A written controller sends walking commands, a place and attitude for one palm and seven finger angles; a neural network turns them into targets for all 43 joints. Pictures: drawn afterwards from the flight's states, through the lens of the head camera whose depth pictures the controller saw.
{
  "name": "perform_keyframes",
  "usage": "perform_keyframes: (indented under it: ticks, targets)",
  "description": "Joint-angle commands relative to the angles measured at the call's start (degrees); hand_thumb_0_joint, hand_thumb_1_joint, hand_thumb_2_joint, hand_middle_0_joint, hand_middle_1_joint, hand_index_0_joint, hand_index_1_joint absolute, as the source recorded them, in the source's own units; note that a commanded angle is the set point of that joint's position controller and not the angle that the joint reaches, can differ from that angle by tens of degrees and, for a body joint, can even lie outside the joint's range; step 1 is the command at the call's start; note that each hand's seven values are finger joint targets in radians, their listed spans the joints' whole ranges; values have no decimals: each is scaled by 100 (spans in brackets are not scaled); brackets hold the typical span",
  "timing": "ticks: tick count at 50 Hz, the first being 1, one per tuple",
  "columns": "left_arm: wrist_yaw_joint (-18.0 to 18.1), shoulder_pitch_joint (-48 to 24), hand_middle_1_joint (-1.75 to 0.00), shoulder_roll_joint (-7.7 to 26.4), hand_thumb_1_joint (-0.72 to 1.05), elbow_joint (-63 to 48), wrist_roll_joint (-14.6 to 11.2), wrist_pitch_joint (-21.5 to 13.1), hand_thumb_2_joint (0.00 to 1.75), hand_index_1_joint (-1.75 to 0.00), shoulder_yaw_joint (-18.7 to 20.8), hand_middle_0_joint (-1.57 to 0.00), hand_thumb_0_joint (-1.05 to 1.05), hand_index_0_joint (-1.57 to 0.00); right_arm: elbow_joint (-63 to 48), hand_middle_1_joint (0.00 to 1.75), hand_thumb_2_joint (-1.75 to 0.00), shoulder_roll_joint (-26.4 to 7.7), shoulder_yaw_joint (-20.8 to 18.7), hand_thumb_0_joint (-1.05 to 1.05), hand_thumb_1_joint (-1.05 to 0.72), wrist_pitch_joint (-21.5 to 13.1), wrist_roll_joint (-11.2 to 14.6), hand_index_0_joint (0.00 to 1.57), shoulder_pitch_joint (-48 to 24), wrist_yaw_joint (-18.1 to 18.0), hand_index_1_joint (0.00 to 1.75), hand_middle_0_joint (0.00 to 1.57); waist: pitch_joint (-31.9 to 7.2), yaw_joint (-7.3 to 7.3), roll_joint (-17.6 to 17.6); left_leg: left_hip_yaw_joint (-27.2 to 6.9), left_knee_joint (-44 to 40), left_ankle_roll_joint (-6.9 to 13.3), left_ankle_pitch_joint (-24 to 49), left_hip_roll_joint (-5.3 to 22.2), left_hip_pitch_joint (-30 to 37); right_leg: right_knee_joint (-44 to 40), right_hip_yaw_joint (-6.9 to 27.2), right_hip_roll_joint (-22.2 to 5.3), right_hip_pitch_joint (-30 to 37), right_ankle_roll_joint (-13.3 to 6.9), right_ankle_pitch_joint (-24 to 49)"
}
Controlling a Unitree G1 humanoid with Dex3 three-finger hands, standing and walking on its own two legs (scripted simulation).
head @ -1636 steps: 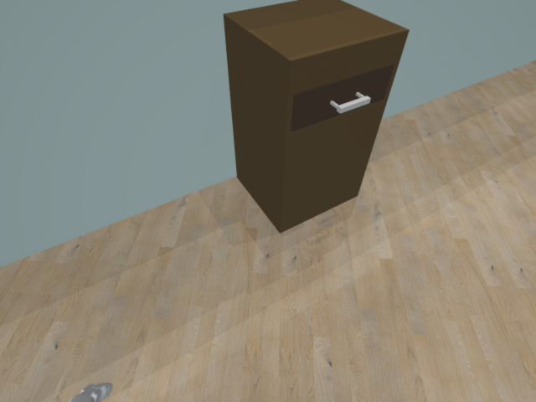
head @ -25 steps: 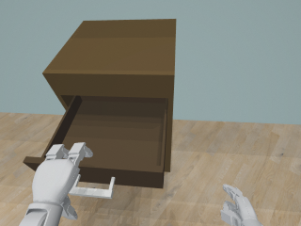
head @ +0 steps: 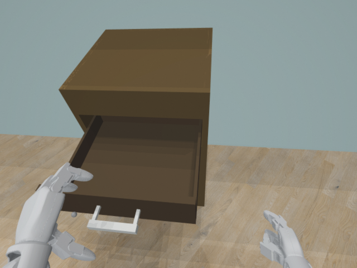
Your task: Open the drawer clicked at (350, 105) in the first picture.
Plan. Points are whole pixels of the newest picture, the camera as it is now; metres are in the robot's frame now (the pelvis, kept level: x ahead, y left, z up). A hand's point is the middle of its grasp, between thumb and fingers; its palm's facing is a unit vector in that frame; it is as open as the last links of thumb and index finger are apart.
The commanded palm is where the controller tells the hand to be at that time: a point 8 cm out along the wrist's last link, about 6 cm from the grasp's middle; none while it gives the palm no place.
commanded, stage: draw the hand back to the body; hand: left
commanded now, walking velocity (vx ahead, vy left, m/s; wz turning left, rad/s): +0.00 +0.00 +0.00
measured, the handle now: (115, 219) +0.25 +0.23 -0.12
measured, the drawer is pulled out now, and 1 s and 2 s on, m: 0.30 0.30 0.30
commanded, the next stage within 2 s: step back with the hand held close in 0.92 s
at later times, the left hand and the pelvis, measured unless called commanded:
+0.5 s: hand (63, 198) +0.19 +0.21 +0.15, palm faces +0.35 -0.83 -0.42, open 10.6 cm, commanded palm +0.14 +0.26 +0.18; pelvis +0.01 -0.02 +0.02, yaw +1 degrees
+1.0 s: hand (52, 201) +0.18 +0.22 +0.17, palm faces +0.39 -0.82 -0.42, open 7.5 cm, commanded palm +0.13 +0.26 +0.19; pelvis +0.00 -0.02 +0.02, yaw +1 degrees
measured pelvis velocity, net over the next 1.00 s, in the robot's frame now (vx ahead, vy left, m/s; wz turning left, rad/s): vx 0.00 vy -0.02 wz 0.03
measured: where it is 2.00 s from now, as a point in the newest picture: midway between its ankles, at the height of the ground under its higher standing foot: outside the picture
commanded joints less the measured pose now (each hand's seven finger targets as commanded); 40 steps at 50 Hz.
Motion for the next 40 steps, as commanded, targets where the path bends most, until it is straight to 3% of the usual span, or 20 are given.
perform_keyframes:
  ticks: [1,2,3,4,5,7,9,11,14,15,18,19,21,23,24,28,32,35,36,40]
  targets:
    - [87,-507,-109,330,-32,-1540,-2191,-410,37,-109,787,-29,0,-29,-870,30,-90,-326,-56,0,-90,-945,17,20,-371,-341,30,20,-758,-231,-527,-359,-908,-60,2140,348,1079,-695,-172,-223,617,-85,1438]
    - [122,-644,-107,438,-29,-1596,-2202,-487,39,-107,920,-29,0,-29,-797,30,-90,-374,-50,0,-90,-1044,-38,20,-308,-381,30,20,-780,-198,-402,-326,-979,-90,2154,306,1103,-764,-178,-198,663,-99,1473]
    - [115,-676,-104,348,-26,-1844,-2277,-528,40,-104,813,-28,0,-28,-784,30,-90,-324,-30,0,-90,-1181,-40,20,-358,-397,30,20,-628,-216,-318,-355,-1060,-117,2290,328,1073,-783,-166,-256,702,-94,1519]
    - [136,-620,-102,509,-22,-1774,-2302,-504,42,-102,1005,-28,0,-28,-643,30,-90,-344,-25,0,-90,-1265,-73,20,-412,-414,30,20,-471,-167,-165,-355,-1131,-137,2272,311,993,-870,-157,-253,736,-116,1524]
    - [120,-575,-100,368,-18,-1753,-2304,-541,43,-100,911,-28,0,-28,-595,30,-90,-337,9,0,-90,-1317,-99,20,-321,-403,30,20,-304,-176,76,-314,-1172,-151,2309,263,971,-944,-184,-230,715,-145,1598]
    - [81,-404,-95,362,-12,-1672,-2393,-526,47,-95,1028,-27,0,-27,-456,30,-90,-315,1,0,-90,-1390,-105,20,-371,-362,30,20,-78,-158,158,-312,-1246,-180,2351,275,927,-1075,-190,-230,775,-158,1712]
    - [25,-301,-91,508,-5,-1736,-2432,-553,50,-91,1258,-27,0,-27,-369,30,-90,-302,-34,0,-90,-1445,-113,20,-461,-324,30,20,-69,-118,8,-328,-1273,-201,2575,281,922,-1175,-191,-226,960,-163,1932]
    - [-62,-136,-86,334,2,-1680,-2503,-576,52,-86,1198,-26,0,-26,-366,30,-90,-278,-60,0,-90,-1422,-103,20,-463,-273,30,20,-140,-141,-48,-271,-1300,-192,2605,284,1002,-1206,-192,-232,1044,-133,2094]
    - [-155,11,-80,228,13,-1379,-2577,-584,57,-80,1287,-25,0,-25,-278,30,-90,-289,-146,0,-90,-1360,-112,20,-621,-253,30,20,-132,-148,-622,-231,-1354,-157,2520,271,1013,-1371,-188,-183,1102,-95,2213]
    - [-182,95,-77,179,17,-1254,-2578,-610,58,-77,1274,-25,0,-25,-239,30,-90,-328,-174,0,-90,-1314,-110,20,-579,-253,30,20,-138,-160,-658,-168,-1335,-116,2432,254,1063,-1415,-183,-168,1044,-70,2238]
    - [-202,-58,-70,366,27,-1811,-2599,-700,63,-70,1400,-25,0,-25,-311,30,-90,-346,-206,0,-90,-1338,-90,20,-635,-254,30,20,-606,-153,-452,-159,-1367,-113,2578,250,1265,-1386,-131,-233,1289,-56,2357]
    - [-193,-104,-68,442,31,-1928,-2585,-704,64,-68,1477,-24,0,-24,-287,30,-90,-347,-208,0,-90,-1357,-108,20,-673,-261,30,20,-722,-142,-239,-128,-1368,-118,2650,215,1344,-1435,-113,-219,1328,-63,2380]
    - [-165,18,-64,417,37,-1968,-2585,-709,68,-64,1476,-24,0,-24,-263,30,-90,-330,-218,0,-90,-1358,-110,20,-638,-266,30,20,-775,-149,-229,-132,-1369,-117,2797,226,1414,-1422,-124,-242,1371,-53,2519]
    - [-138,-1,-59,506,44,-2020,-2589,-698,70,-59,1577,-23,0,-23,-248,30,-90,-335,-231,0,-90,-1338,-111,20,-651,-281,30,20,-743,-142,-396,-131,-1360,-103,2869,224,1425,-1442,-129,-248,1397,-36,2664]
    - [-129,-109,-57,649,48,-2110,-2574,-703,72,-57,1694,-23,0,-23,-203,30,-90,-362,-242,0,-90,-1345,-111,20,-703,-303,30,20,-736,-134,-224,-101,-1332,-106,2923,207,1475,-1506,-82,-244,1381,-48,2719]
    - [-132,-88,-48,542,62,-1860,-2630,-679,78,-48,1716,-22,0,-22,-186,30,-90,-315,-232,0,-90,-1264,-86,20,-724,-306,30,20,-334,-147,-461,-135,-1426,-104,2722,222,1382,-1563,-126,-246,1252,-19,2598]
    - [-167,-105,-39,463,76,-1516,-2645,-686,84,-39,1748,-21,0,-21,-113,30,-90,-343,-240,0,-90,-1191,-99,20,-737,-314,30,20,-91,-122,-396,-122,-1497,-93,2430,200,1368,-1728,-136,-197,1078,-24,2240]
    - [-212,-129,-32,368,87,-1427,-2644,-694,88,-32,1627,-20,0,-20,-128,30,-90,-361,-253,0,-90,-1193,-103,20,-793,-300,30,20,-52,-141,-408,-116,-1533,-80,2290,190,1370,-1793,-115,-194,1047,-20,2093]
    - [-228,-165,-30,381,90,-1623,-2673,-689,90,-30,1583,-20,0,-20,-214,30,-90,-350,-246,0,-90,-1200,-71,20,-808,-288,30,20,-199,-140,-391,-153,-1565,-88,2283,220,1399,-1729,-81,-230,1160,-16,2037]
    - [-209,-126,-30,520,90,-1651,-2653,-710,90,-30,1719,-20,0,-20,-160,30,-90,-353,-241,0,-90,-1195,-131,20,-808,-303,30,20,-326,-104,-322,-129,-1555,-84,2279,181,1443,-1798,-65,-202,1199,-30,2061]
